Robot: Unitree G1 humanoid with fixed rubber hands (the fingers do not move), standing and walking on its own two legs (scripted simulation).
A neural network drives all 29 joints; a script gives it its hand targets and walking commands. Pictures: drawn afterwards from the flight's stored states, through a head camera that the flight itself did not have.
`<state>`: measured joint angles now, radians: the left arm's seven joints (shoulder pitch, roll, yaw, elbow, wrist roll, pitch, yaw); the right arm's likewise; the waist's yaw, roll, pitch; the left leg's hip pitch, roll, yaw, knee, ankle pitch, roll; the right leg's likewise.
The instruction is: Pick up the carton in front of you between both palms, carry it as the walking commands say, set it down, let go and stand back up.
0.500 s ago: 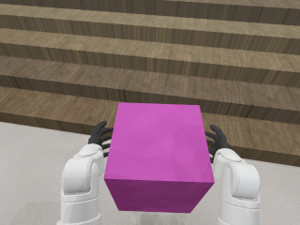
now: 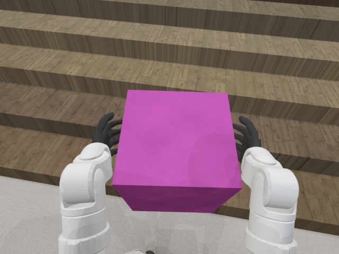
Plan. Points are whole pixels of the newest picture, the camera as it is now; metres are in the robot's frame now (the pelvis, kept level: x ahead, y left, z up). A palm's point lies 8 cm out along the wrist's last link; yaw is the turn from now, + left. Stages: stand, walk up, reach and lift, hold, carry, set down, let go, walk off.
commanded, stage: carry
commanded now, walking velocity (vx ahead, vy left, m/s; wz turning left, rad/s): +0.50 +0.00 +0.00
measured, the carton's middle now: (174, 158) +0.32 +0.00 +0.06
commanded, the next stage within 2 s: none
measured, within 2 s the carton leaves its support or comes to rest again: neither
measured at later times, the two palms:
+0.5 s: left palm (127, 35) +0.70 +0.16 +0.18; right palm (219, 39) +0.71 -0.14 +0.17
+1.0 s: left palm out of the picture +1.04 +0.14 +0.25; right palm out of the picture +1.00 -0.15 +0.25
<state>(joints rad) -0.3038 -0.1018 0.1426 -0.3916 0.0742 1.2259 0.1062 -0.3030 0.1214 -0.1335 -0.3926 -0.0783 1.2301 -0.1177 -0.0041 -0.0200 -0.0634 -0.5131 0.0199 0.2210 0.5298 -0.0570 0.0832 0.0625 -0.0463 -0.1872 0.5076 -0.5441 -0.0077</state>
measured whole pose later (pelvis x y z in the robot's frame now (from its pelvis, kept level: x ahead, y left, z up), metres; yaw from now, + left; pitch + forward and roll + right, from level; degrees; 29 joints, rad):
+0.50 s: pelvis +0.31 -0.01 +0.01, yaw +2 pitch +6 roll -1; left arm -0.95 0.02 0.28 0.16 0.08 1.31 0.13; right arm -0.92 -0.05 -0.29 0.12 -0.04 1.35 -0.15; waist 0.03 0.04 0.00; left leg -0.34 0.04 0.09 1.05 -0.42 0.03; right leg -0.45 0.03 -0.15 0.59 -0.24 -0.10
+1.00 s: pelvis +0.64 +0.05 +0.13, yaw +0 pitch +4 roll +1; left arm -0.78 -0.05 0.35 -0.17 0.09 1.29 0.10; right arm -0.78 0.05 -0.24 -0.12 -0.02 1.27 -0.18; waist -0.17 0.02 0.19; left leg -0.51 -0.06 0.14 0.73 -0.30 0.12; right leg -0.73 0.07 0.09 1.77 -0.31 -0.08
